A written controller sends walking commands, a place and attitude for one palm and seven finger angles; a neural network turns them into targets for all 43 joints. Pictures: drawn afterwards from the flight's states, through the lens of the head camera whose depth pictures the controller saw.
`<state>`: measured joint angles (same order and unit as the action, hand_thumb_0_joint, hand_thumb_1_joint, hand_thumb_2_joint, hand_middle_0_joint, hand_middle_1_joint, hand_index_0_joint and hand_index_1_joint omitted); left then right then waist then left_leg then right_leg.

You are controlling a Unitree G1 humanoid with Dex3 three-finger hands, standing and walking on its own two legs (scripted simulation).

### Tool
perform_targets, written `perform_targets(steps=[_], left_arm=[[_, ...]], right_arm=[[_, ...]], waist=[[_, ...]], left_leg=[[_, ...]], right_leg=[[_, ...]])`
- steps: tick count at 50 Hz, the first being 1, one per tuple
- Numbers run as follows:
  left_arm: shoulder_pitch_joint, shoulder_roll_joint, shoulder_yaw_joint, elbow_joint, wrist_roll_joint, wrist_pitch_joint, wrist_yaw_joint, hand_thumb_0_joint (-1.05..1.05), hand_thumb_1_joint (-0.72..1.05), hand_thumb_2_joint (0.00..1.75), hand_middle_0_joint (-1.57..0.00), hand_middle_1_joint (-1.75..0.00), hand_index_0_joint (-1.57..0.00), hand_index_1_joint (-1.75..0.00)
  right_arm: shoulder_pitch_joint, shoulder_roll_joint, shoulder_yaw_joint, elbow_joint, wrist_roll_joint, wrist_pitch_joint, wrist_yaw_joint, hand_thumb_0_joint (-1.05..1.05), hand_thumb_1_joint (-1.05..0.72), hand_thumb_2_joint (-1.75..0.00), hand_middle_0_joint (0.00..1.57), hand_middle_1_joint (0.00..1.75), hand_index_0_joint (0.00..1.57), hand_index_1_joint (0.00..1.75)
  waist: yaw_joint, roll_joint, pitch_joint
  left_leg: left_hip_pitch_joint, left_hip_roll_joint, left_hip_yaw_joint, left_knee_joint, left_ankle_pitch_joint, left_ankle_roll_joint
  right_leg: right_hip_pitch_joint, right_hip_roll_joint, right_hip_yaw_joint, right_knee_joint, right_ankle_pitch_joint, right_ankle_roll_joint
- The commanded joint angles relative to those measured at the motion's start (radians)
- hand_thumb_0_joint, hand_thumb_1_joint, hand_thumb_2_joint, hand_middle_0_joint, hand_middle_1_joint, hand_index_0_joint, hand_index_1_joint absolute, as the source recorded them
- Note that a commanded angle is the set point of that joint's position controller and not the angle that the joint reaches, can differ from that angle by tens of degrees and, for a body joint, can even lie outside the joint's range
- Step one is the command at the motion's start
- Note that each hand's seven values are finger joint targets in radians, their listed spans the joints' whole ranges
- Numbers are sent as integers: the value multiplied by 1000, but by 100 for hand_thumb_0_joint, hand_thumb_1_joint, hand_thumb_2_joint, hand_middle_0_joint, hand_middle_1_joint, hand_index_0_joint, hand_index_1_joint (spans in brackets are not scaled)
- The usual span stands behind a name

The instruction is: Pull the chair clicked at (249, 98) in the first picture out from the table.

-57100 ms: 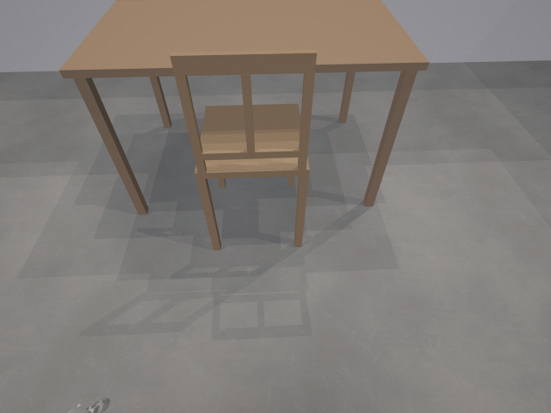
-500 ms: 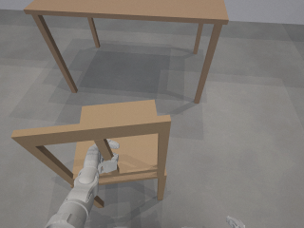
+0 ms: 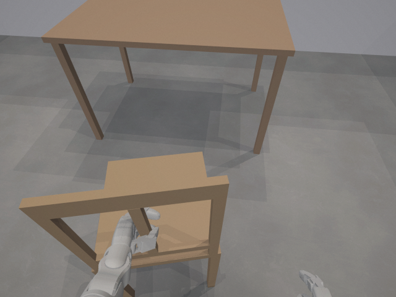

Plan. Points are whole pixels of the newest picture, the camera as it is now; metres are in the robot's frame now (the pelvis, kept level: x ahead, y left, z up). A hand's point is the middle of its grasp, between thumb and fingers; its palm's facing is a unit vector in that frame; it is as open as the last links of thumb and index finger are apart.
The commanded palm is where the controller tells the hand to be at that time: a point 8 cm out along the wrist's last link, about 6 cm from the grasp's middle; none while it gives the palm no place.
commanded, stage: stop walking, hand still on the chair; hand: left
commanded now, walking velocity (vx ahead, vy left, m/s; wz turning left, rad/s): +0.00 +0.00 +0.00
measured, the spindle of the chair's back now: (145, 231) +0.28 +0.15 -0.09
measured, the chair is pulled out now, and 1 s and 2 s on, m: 0.66 0.66 0.66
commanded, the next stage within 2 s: open the thumb and straighten the fingers in 0.16 s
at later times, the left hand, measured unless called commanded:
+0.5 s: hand (150, 235) +0.27 +0.13 -0.07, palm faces -0.01 -0.99 -0.13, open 7.8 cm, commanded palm +0.24 +0.18 -0.05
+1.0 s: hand (143, 235) +0.27 +0.15 -0.08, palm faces +0.01 -0.99 -0.14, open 17.0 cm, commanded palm +0.25 +0.19 -0.06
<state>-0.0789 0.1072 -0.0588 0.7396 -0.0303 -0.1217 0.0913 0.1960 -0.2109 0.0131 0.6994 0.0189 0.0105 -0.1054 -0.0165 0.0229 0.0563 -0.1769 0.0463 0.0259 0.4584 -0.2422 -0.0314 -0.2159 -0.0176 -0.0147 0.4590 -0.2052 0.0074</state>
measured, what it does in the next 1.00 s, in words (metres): stands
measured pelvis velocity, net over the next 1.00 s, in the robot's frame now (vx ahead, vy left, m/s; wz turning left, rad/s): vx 0.03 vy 0.00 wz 0.05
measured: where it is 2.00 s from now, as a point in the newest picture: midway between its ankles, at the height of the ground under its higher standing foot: outside the picture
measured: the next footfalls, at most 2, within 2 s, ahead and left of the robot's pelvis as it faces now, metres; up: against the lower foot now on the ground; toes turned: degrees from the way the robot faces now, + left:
none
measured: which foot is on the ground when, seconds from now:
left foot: down 0.00-1.00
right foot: down 0.00-1.00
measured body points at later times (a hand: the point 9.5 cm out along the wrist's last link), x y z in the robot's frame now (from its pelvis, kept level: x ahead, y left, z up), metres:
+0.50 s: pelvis +0.01 +0.00 -0.02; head +0.04 -0.01 +0.43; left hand +0.26 +0.18 -0.06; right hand +0.14 -0.26 -0.12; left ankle +0.00 +0.14 -0.74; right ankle +0.03 -0.12 -0.74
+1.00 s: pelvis +0.03 +0.00 -0.04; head +0.07 -0.01 +0.40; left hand +0.26 +0.20 -0.07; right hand +0.19 -0.24 -0.14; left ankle +0.00 +0.14 -0.74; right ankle +0.03 -0.12 -0.74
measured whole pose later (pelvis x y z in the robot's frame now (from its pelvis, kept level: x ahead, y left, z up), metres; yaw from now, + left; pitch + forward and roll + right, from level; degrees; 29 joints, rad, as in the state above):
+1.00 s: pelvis +0.03 +0.00 -0.04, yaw +3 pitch +10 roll +0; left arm 0.16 0.17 -0.04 0.20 -0.07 0.16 0.02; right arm 0.23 -0.25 0.02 0.56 0.03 -0.09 -0.07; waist -0.04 0.05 -0.10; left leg -0.59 0.02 -0.03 0.86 -0.45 -0.03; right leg -0.60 -0.05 -0.05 0.86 -0.43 0.01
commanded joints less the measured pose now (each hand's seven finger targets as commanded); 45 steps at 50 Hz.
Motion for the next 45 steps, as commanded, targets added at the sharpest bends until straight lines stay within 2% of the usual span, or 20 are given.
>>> perform_targets(steps=[1,4,5,8,13,14,15,17,19,21,23,24,25,28,35,38,39,40,43,45], left_arm=[[-186,131,27,-204,15,-38,5,0,90,90,-50,-145,-50,-145],[-197,122,18,-225,17,-39,4,0,90,90,-50,-145,-50,-145],[-191,132,16,-238,14,-38,3,0,90,90,-50,-145,-50,-145],[-186,115,12,-243,16,-37,5,0,90,90,-50,-145,-50,-145],[-161,154,46,-284,15,-39,9,0,90,90,-50,-145,-50,-145],[-37,22,-33,-173,-50,3,-20,0,78,84,-50,-145,-50,-145],[-40,40,-30,-208,-58,5,-34,0,66,78,-50,-145,-50,-145],[-67,134,41,-377,-52,-21,-40,0,42,67,-50,-145,-50,-145],[-62,106,6,-461,-37,-17,-50,0,17,55,-50,-145,-50,-145],[-12,122,29,-467,-42,16,-48,0,-7,43,-50,-145,-50,-145],[-39,115,25,-509,-41,48,-46,0,-31,32,-50,-145,-50,-145],[-31,109,24,-542,-40,61,-42,0,-43,26,-47,-138,-47,-138],[-14,161,72,-505,-41,82,-36,0,-55,20,-45,-130,-45,-130],[0,118,48,-558,-45,118,-42,0,-55,20,-38,-109,-38,-109],[-23,151,66,-628,-52,168,-56,0,-55,20,-20,-58,-20,-58],[31,123,45,-664,-48,186,-65,0,-55,20,-13,-36,-13,-36],[67,177,102,-624,-45,195,-65,0,-55,20,-10,-29,-10,-29],[108,164,92,-626,-48,205,-71,0,-55,20,-7,-22,-7,-22],[92,135,48,-693,-44,219,-76,0,-55,20,0,0,0,0],[88,150,59,-714,-48,226,-74,0,-55,20,0,0,0,0]], right_arm=[[-49,-124,-37,-127,-2,-40,-15,0,-90,-90,20,30,20,30],[-54,-121,-36,-132,-2,-34,-11,0,-90,-90,20,30,20,30],[-50,-123,-36,-125,-1,-35,-13,0,-90,-90,20,30,20,30],[-54,-118,-33,-134,-2,-31,-11,0,-90,-90,20,30,20,30],[-57,-119,-37,-137,-2,-26,-10,0,-90,-90,20,30,20,30],[-40,-160,-47,-132,44,-38,26,0,-90,-90,20,30,20,30],[-46,-169,-48,-136,48,-41,41,0,-90,-90,20,30,20,30],[-64,-163,-60,-171,41,-71,57,0,-90,-90,20,30,20,30],[-65,-151,-56,-195,33,-92,63,0,-90,-90,20,30,20,30],[-54,-159,-60,-205,33,-105,63,0,-90,-90,20,30,20,30],[-55,-161,-59,-218,32,-112,61,0,-90,-90,20,30,20,30],[-53,-160,-62,-228,28,-120,59,0,-90,-90,20,30,20,30],[-41,-171,-65,-220,28,-120,54,0,-90,-90,20,30,20,30],[-36,-172,-62,-242,24,-128,48,0,-90,-90,20,30,20,30],[-16,-183,-62,-251,21,-149,24,0,-90,-90,20,30,20,30],[-9,-176,-59,-263,19,-156,24,0,-90,-90,20,30,20,30],[-2,-182,-59,-260,17,-152,24,0,-90,-90,20,30,20,30],[-6,-183,-57,-267,16,-150,25,0,-90,-90,20,30,20,30],[-5,-176,-55,-286,19,-150,27,0,-90,-90,20,30,20,30],[1,-179,-55,-286,16,-153,22,0,-90,-90,20,30,20,30]], waist=[[7,2,-218],[8,-12,-216],[4,17,-215],[7,-15,-224],[9,-11,-228],[-70,-159,-179],[-50,-166,-163],[-30,-61,-236],[-31,5,-260],[-28,-33,-266],[-32,-8,-283],[-26,9,-317],[-31,-24,-297],[-30,-44,-333],[-45,-66,-361],[-38,-43,-385],[-30,-51,-370],[-22,-51,-369],[-42,-50,-369],[-47,-71,-369]], left_leg=[[68,76,-71,-60,240,45],[68,76,-73,-59,230,44],[75,75,-70,-64,236,46],[73,76,-73,-57,249,45],[78,74,-72,-50,245,44],[-70,17,-24,-23,108,40],[-117,16,-21,-14,60,41],[-143,-7,-8,32,14,48],[-165,-16,-5,66,16,46],[-200,-17,-9,96,0,48],[-218,-20,-9,123,1,47],[-216,-22,-9,137,21,46],[-238,-19,-13,151,22,46],[-262,-25,-11,185,41,46],[-281,-26,-23,246,70,50],[-273,-28,-24,264,118,46],[-294,-28,-26,272,121,44],[-302,-29,-24,275,126,45],[-304,-28,-24,295,124,48],[-313,-29,-29,303,118,51]], right_leg=[[64,-90,57,-58,199,-26],[63,-92,60,-60,190,-30],[59,-91,57,-63,194,-28],[71,-93,53,-55,203,-30],[80,-101,61,-60,228,-33],[-8,-61,-37,-16,137,-14],[-16,-60,-36,1,103,-19],[-49,-57,-22,37,61,-17],[-89,-49,-27,74,47,-22],[-113,-42,-30,97,33,-20],[-144,-39,-33,127,30,-18],[-144,-38,-35,145,46,-19],[-158,-35,-36,155,50,-19],[-174,-34,-42,192,78,-13],[-215,-28,-48,237,92,-9],[-213,-32,-54,260,139,-10],[-220,-31,-55,269,143,-12],[-213,-32,-56,270,155,-13],[-236,-34,-57,279,154,-7],[-235,-31,-56,278,151,-8]])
